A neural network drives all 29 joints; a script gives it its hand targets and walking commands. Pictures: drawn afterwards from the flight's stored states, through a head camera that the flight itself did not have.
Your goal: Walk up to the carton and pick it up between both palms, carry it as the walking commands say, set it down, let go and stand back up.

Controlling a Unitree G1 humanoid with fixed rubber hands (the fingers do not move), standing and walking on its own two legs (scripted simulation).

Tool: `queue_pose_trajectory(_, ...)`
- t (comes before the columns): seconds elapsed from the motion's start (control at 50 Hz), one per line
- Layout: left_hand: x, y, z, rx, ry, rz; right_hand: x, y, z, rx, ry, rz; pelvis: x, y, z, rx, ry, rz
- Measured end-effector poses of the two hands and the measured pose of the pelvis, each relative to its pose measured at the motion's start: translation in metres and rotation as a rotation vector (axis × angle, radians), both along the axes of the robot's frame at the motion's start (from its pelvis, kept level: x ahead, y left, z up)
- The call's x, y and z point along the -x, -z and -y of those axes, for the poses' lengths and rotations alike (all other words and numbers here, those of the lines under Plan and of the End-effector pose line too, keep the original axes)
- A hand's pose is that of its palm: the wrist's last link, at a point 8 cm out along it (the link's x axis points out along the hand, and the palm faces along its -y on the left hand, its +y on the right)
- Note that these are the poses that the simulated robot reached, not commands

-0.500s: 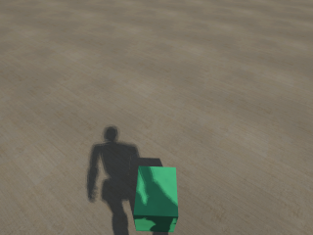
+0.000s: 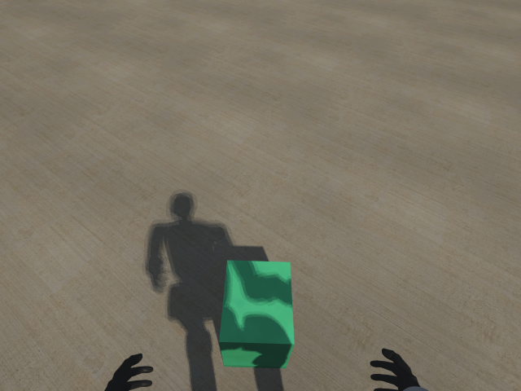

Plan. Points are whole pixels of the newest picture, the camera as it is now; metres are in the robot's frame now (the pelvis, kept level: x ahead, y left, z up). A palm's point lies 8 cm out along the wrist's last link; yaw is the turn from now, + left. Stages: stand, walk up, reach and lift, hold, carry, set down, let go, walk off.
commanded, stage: reach and lift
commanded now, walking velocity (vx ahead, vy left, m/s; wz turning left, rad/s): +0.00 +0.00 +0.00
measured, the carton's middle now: (256, 314) +0.48 +0.00 -0.62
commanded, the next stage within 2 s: none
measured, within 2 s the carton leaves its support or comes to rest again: neither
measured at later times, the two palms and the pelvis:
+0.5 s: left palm (140, 363) +0.21 +0.22 -0.16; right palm (383, 362) +0.21 -0.23 -0.16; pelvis -0.02 +0.00 -0.05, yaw +0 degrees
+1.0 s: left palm (170, 292) +0.36 +0.20 -0.19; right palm (350, 294) +0.36 -0.20 -0.19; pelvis -0.05 +0.00 -0.08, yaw +0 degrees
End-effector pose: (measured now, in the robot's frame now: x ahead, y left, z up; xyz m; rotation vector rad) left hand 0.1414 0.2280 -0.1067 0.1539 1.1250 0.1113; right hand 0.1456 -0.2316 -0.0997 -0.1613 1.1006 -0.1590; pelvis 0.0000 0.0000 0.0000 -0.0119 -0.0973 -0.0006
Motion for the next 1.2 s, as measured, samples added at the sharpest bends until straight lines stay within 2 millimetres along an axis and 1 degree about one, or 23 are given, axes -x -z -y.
queue_pose_trajectory(0.1, -0.014, 0.004, -0.001, 0.003, 0.016, 0.023, 0.001, 0.007, -0.001, 0.004, 0.001, -0.034, -0.011, 0.0, -0.002, 0.002, 0.001, -0.047)
queue_pose_trajectory(0.18, -0.024, 0.011, 0.0, 0.004, 0.037, 0.049, -0.005, 0.015, -0.002, 0.006, -0.011, -0.015, -0.015, 0.004, -0.003, 0.003, 0.001, -0.106)
queue_pose_trajectory(0.26, -0.029, 0.025, 0.0, 0.006, 0.047, 0.05, -0.012, 0.028, -0.003, 0.008, -0.022, -0.003, -0.013, 0.013, -0.004, 0.002, 0.001, -0.174)
queue_pose_trajectory(0.34, -0.036, 0.039, 0.001, 0.013, 0.033, 0.069, -0.025, 0.041, -0.002, 0.009, -0.031, 0.028, -0.007, 0.024, -0.003, 0.0, 0.0, -0.231)
queue_pose_trajectory(0.42, -0.05, 0.05, 0.006, 0.022, 0.026, 0.109, -0.044, 0.052, -0.004, 0.014, -0.044, 0.075, 0.004, 0.035, -0.002, -0.004, -0.001, -0.276)
queue_pose_trajectory(0.48, -0.065, 0.053, 0.01, 0.028, 0.025, 0.155, -0.061, 0.056, -0.004, 0.024, -0.049, 0.125, 0.015, 0.043, 0.0, -0.005, 0.0, -0.297)
queue_pose_trajectory(0.56, -0.085, 0.052, 0.013, 0.033, 0.019, 0.211, -0.082, 0.057, -0.008, 0.029, -0.062, 0.18, 0.028, 0.051, 0.003, -0.007, 0.001, -0.309)
queue_pose_trajectory(0.66, -0.111, 0.045, 0.016, 0.039, 0.007, 0.255, -0.107, 0.053, -0.014, 0.035, -0.069, 0.214, 0.041, 0.056, 0.004, -0.008, 0.002, -0.326)
queue_pose_trajectory(0.72, -0.13, 0.043, 0.018, 0.043, 0.007, 0.281, -0.124, 0.051, -0.018, 0.034, -0.07, 0.234, 0.046, 0.06, 0.004, -0.008, 0.001, -0.344)
queue_pose_trajectory(0.78, -0.153, 0.045, 0.02, 0.052, 0.001, 0.303, -0.144, 0.052, -0.022, 0.035, -0.067, 0.264, 0.05, 0.066, 0.004, -0.007, 0.0, -0.37)
queue_pose_trajectory(0.84, -0.174, 0.052, 0.024, 0.063, 0.0, 0.315, -0.164, 0.057, -0.026, 0.034, -0.056, 0.284, 0.052, 0.072, 0.003, -0.006, -0.001, -0.409)
queue_pose_trajectory(0.92, -0.2, 0.067, 0.03, 0.081, 0.008, 0.326, -0.189, 0.073, -0.029, 0.028, -0.031, 0.285, 0.052, 0.079, 0.002, -0.004, 0.0, -0.467)
queue_pose_trajectory(1.0, -0.221, 0.086, 0.032, 0.09, 0.008, 0.339, -0.21, 0.089, -0.03, 0.025, 0.001, 0.306, 0.047, 0.082, 0.0, -0.002, 0.001, -0.535)
queue_pose_trajectory(1.06, -0.235, 0.095, 0.032, 0.08, 0.013, 0.355, -0.224, 0.097, -0.03, 0.015, 0.026, 0.33, 0.041, 0.083, -0.001, 0.0, 0.002, -0.577)
queue_pose_trajectory(1.12, -0.25, 0.098, 0.031, 0.066, 0.013, 0.377, -0.237, 0.101, -0.033, 0.0, 0.04, 0.353, 0.038, 0.084, -0.001, 0.0, 0.002, -0.605)
queue_pose_trajectory(1.2, -0.274, 0.093, 0.035, 0.072, 0.011, 0.422, -0.256, 0.1, -0.038, -0.015, 0.04, 0.391, 0.036, 0.086, -0.001, 0.0, 0.002, -0.631)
